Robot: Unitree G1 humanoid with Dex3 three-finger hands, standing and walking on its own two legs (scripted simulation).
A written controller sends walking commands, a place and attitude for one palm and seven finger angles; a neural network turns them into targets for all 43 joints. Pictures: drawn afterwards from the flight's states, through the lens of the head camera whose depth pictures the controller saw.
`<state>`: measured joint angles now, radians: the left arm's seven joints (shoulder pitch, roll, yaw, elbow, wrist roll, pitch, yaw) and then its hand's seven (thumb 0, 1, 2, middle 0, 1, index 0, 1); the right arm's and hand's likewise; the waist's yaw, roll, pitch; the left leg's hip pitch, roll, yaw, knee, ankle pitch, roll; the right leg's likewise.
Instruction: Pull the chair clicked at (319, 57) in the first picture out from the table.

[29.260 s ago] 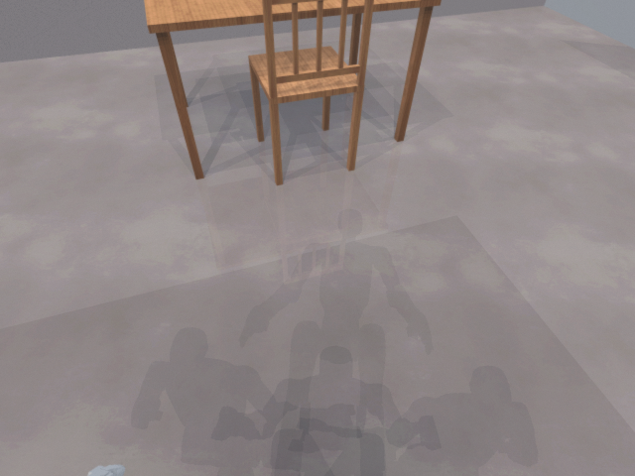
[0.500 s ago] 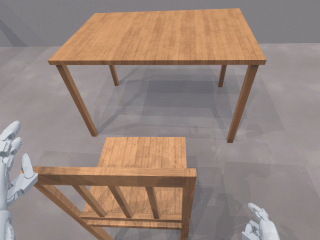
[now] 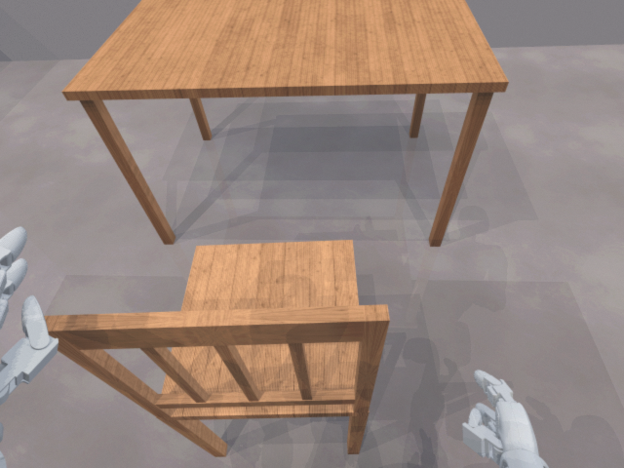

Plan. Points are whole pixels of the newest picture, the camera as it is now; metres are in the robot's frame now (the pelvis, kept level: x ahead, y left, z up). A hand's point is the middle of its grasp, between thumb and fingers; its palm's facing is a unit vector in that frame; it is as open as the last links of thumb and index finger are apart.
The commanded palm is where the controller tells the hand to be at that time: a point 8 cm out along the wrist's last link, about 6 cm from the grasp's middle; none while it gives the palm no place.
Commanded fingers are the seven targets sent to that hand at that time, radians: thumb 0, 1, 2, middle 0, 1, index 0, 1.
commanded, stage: step back with the hand held close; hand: left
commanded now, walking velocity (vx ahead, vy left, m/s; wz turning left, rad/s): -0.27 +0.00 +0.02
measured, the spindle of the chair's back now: (240, 372) +0.26 +0.14 -0.10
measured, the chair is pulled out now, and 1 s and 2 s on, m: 0.60 0.60 0.60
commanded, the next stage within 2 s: stop stepping back and stand still in 1.58 s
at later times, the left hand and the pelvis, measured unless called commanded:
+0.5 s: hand out of the picture +0.13 +0.27 +0.15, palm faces +0.47 -0.74 -0.48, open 7.4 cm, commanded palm +0.07 +0.30 +0.18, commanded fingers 0.00 0.90 0.90 -0.20 -0.30 -0.20 -0.30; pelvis -0.07 +0.00 -0.01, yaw +1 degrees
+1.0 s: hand out of the picture +0.11 +0.27 +0.16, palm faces +0.48 -0.71 -0.52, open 7.4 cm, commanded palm +0.04 +0.30 +0.18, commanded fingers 0.00 0.90 0.90 -0.20 -0.30 -0.20 -0.30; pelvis -0.08 +0.00 -0.02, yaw +3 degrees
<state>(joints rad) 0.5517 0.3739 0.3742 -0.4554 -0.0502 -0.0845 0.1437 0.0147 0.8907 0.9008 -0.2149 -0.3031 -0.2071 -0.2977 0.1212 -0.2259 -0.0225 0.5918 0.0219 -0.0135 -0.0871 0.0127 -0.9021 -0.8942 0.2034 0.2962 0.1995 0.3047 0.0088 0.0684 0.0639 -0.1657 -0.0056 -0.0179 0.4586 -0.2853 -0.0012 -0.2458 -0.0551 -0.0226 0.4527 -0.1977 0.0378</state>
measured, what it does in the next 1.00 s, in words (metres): shifts its weight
